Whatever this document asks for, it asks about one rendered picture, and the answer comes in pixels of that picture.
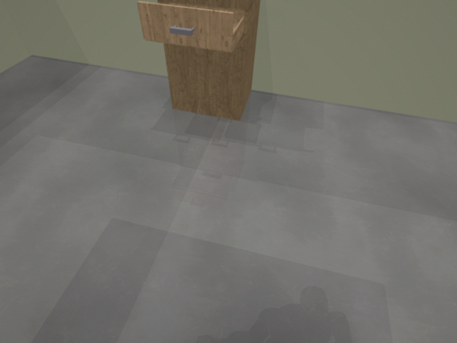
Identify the drawer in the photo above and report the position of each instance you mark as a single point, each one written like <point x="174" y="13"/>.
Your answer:
<point x="215" y="29"/>

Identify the handle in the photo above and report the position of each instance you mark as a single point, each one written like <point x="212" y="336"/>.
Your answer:
<point x="181" y="31"/>

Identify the cabinet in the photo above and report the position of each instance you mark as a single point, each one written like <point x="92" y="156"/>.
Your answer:
<point x="210" y="82"/>

